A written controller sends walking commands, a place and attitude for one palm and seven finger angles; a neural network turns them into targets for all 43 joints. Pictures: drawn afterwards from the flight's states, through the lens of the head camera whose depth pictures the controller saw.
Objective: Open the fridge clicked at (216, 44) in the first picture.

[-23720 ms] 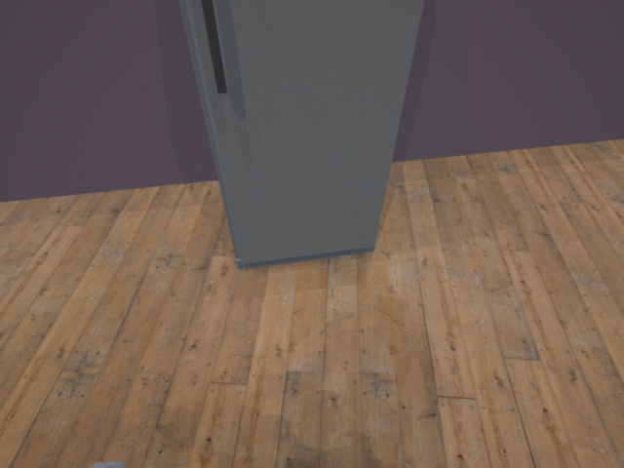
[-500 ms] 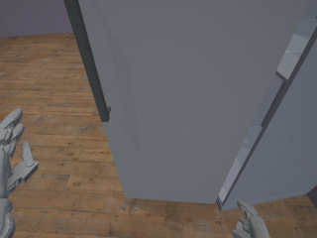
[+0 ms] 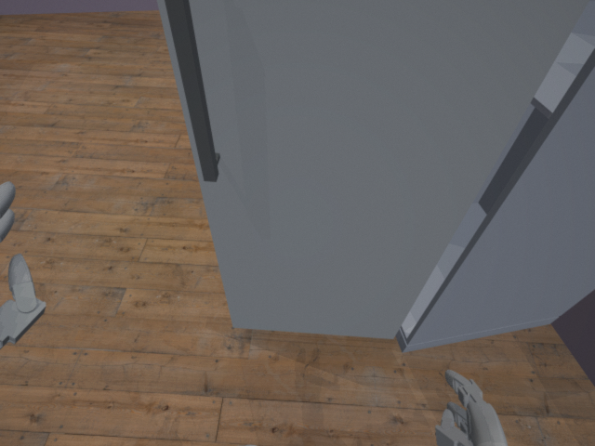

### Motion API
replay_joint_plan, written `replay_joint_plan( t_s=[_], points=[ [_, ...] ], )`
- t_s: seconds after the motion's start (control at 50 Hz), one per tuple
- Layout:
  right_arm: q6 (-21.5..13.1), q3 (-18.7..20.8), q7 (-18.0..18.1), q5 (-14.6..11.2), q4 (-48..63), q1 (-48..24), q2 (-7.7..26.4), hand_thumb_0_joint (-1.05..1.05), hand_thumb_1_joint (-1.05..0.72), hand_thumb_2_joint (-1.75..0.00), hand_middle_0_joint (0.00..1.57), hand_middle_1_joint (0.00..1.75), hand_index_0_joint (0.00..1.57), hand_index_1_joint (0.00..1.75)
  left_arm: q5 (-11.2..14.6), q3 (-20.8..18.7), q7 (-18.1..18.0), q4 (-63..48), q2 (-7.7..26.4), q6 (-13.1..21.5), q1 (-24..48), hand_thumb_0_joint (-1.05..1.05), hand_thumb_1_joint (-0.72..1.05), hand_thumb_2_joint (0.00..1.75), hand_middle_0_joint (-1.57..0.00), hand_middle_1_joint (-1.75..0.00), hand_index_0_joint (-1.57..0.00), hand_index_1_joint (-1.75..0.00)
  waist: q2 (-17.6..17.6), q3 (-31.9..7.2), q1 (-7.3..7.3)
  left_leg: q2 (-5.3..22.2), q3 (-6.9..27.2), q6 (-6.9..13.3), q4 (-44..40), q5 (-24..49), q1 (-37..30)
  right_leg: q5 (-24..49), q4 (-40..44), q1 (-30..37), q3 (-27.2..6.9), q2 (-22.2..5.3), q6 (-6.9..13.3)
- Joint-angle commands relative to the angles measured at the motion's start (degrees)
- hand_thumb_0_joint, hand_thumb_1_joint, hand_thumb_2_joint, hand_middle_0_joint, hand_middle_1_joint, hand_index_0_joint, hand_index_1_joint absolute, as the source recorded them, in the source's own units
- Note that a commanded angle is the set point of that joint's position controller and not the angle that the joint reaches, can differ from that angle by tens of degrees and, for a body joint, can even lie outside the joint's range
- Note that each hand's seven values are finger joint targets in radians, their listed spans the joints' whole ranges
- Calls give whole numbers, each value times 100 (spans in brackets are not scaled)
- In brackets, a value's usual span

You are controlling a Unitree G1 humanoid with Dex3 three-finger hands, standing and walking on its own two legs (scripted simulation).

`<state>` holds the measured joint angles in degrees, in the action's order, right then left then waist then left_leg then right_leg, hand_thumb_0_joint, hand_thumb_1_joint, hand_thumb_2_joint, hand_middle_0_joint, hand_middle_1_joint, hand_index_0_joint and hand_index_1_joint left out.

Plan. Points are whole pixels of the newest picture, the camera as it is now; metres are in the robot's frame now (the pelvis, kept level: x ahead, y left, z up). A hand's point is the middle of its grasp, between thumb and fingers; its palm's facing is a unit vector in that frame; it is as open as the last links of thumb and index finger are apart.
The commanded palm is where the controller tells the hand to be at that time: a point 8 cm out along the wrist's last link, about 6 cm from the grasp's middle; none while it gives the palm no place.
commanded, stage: step back with the hand held close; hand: left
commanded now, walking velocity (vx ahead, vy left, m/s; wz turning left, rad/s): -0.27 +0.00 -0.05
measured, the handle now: (192, 54) +0.54 +0.19 +0.25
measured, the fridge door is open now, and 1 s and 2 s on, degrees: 75 75 75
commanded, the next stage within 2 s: stop stepping back and stand still in 0.82 s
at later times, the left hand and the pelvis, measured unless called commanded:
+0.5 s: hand out of the picture +0.15 +0.28 +0.17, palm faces +0.39 -0.82 -0.43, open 7.4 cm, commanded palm +0.10 +0.31 +0.18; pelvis -0.05 +0.02 +0.00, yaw -2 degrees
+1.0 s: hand out of the picture +0.08 +0.32 +0.16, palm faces +0.34 -0.85 -0.40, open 7.4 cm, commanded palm +0.01 +0.36 +0.18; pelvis -0.15 +0.07 +0.00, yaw -3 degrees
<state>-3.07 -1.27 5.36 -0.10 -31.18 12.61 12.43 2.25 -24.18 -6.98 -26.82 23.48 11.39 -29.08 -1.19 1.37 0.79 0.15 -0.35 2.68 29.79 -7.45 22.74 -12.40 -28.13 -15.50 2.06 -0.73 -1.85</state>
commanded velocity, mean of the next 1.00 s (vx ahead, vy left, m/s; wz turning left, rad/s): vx -0.32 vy -0.01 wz -0.03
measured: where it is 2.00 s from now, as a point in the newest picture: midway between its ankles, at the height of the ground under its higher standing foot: outside the picture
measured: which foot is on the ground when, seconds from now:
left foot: down 0.00-0.72, up 0.74-0.86, down 0.88-1.00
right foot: down 0.00-0.22, up 0.24-0.42, down 0.44-0.88, up 0.90-1.00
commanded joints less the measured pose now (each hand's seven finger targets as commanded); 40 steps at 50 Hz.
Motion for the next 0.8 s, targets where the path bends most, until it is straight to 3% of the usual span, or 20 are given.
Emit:
replay_joint_plan(
  t_s=[0.0, 0.08, 0.12, 0.18, 0.2, 0.22, 0.28, 0.32, 0.36, 0.4, 0.42, 0.46, 0.52, 0.56, 0.6, 0.66, 0.7, 0.72, 0.76, 0.78],
  points=[
    [-482, 393, 29, 10, 837, -596, 776, 0, -90, -90, 20, 30, 20, 30, -14, -744, -152, -1324, 996, 456, 172, 0, 90, 90, -20, -30, -20, -30, -307, -593, 44, 442, 642, 104, -970, -2454, 704, -959, 436, 632, -542, -37, 258],
    [-513, 358, 25, 57, 469, -392, 657, 0, -90, -90, 20, 30, 20, 30, 31, -496, -280, -1215, 973, 462, 474, 0, 90, 90, -20, -30, -20, -30, 645, -550, -78, -1, 81, -212, 795, -1165, -1027, -1326, 1471, -1375, -1110, -914, 656],
    [-526, 344, 57, 48, 404, -418, 678, 0, -90, -90, 20, 30, 20, 30, 15, -448, -326, -1209, 1024, 456, 775, 0, 90, 90, -20, -30, -20, -30, 506, -474, -124, 9, 123, -218, 650, -988, -1132, -992, 1237, -1486, -864, -808, 561],
    [-600, 336, 139, 16, 538, -604, 808, 0, -90, -90, 20, 30, 20, 30, 22, -580, -319, -1321, 1087, 524, 759, 0, 90, 90, -20, -30, -20, -30, -759, -356, -77, 631, 1107, -28, -1166, -2177, -354, -1376, 303, -779, -270, 59, 167],
    [-657, 357, 142, 15, 617, -713, 923, 0, -90, -90, 20, 30, 20, 30, -54, -633, -284, -1428, 1014, 585, 755, 0, 90, 90, -20, -30, -20, -30, -1601, -443, -34, 1185, 1884, 229, -2274, -3644, 907, -1109, -944, 453, -124, 507, 53],
    [-681, 404, 140, 50, 641, -723, 933, 0, -90, -90, 20, 30, 20, 30, -121, -813, -257, -1454, 1070, 637, 771, 0, 90, 90, -20, -30, -20, -30, -1803, -529, 36, 1578, 2424, 502, -2731, -4291, 1777, -777, -1943, 1276, -155, 716, 51],
    [-712, 454, -22, 107, 642, -669, 709, 0, -90, -90, 20, 30, 20, 30, -30, -897, -166, -1403, 1080, 678, 154, 0, 90, 90, -20, -30, -20, -30, -902, -855, 121, 1409, 1907, 519, -2046, -2668, 842, -1202, -1529, 802, -298, 583, 225],
    [-722, 431, -119, 98, 595, -648, 699, 0, -90, -90, 20, 30, 20, 30, 71, -704, -127, -1482, 920, 654, -154, 0, 90, 90, -20, -30, -20, -30, -1282, -853, 88, 1182, 1500, 232, -1980, -2399, 418, -1286, -550, 688, -85, 599, 312],
    [-662, 422, -156, 150, 473, -534, 665, 0, -90, -90, 20, 30, 20, 30, 120, -741, -126, -1503, 1064, 665, -202, 0, 90, 90, -20, -30, -20, -30, -1064, -906, 29, 983, 1182, -58, -1456, -1516, -93, -818, 701, 564, -455, 242, 430],
    [-524, 363, -141, 146, 364, -538, 560, 0, -90, -90, 20, 30, 20, 30, 155, -716, -146, -1519, 1242, 715, 218, 0, 90, 90, -20, -30, -20, -30, 26, -1039, -17, 488, 322, -359, -110, -383, -1233, 181, 1321, -521, -1371, -665, 675],
    [-511, 320, -96, 191, 318, -565, 540, 0, -90, -90, 20, 30, 20, 30, 157, -743, -203, -1362, 1363, 719, 503, 0, 90, 90, -20, -30, -20, -30, 279, -1034, -50, 403, 77, -396, 205, -201, -1662, 737, 1388, -1028, -1368, -945, 655],
    [-546, 427, -6, 37, 244, -590, 617, 0, -90, -90, 20, 30, 20, 30, 116, -450, -206, -1319, 1206, 574, 827, 0, 90, 90, -20, -30, -20, -30, 893, -1243, -136, 199, -80, -337, 485, 53, -2138, 1118, 1165, -1188, -834, -650, 368],
    [-416, 398, 56, -1, 449, -755, 722, 0, -90, -90, 20, 30, 20, 30, 164, -569, -142, -1304, 1282, 450, 560, 0, 90, 90, -20, -30, -20, -30, -312, -1003, -101, 582, 408, -158, -606, 955, -2023, 506, 519, -933, -278, 208, -4],
    [-455, 451, 54, 79, 589, -905, 841, 0, -90, -90, 20, 30, 20, 30, 193, -878, -99, -1375, 1422, 577, 422, 0, 90, 90, -20, -30, -20, -30, -1411, -931, 4, 1253, 1532, 13, -2122, -1288, -715, -965, -259, 68, -225, 654, 116],
    [-429, 478, -9, 195, 622, -851, 765, 0, -90, -90, 20, 30, 20, 30, 222, -1052, -72, -1459, 1408, 557, 174, 0, 90, 90, -20, -30, -20, -30, -1492, -1110, 110, 1605, 1879, -175, -2946, -2873, 558, -1424, -1028, 1279, -193, 766, 389],
    [-406, 467, -144, 117, 635, -737, 610, 0, -90, -90, 20, 30, 20, 30, 328, -957, -45, -1559, 1291, 540, -316, 0, 90, 90, -20, -30, -20, -30, -999, -1305, 103, 916, 659, -408, -1658, -1869, -44, -1290, 403, 819, -261, 357, 531],
    [-353, 405, -183, 105, 493, -468, 491, 0, -90, -90, 20, 30, 20, 30, 268, -878, -127, -1834, 1461, 596, -175, 0, 90, 90, -20, -30, -20, -30, 611, -1145, -30, 53, -61, -546, 956, -759, -1485, -1117, 2070, -1348, -1775, -1226, 857],
    [-385, 422, -177, 96, 443, -498, 523, 0, -90, -90, 20, 30, 20, 30, 175, -735, -165, -1780, 1443, 530, 24, 0, 90, 90, -20, -30, -20, -30, 1148, -875, 3, -234, -61, -562, 2101, -1172, -1341, -1099, 2116, -1959, -1941, -1698, 1185],
    [-412, 412, -161, 154, 335, -523, 570, 0, -90, -90, 20, 30, 20, 30, 57, -461, -163, -1546, 1156, 402, 336, 0, 90, 90, -20, -30, -20, -30, 1030, -337, -105, 3, 316, -411, 2755, -1577, -854, -558, 1696, -2165, -1520, -1619, 1196],
    [-410, 291, -97, 188, 308, -566, 482, 0, -90, -90, 20, 30, 20, 30, -24, -470, -189, -1330, 1153, 379, 398, 0, 90, 90, -20, -30, -20, -30, 742, 30, -148, 177, 317, -371, 1638, -1474, -477, 741, 1213, -1553, -1085, -1263, 956]
  ],
)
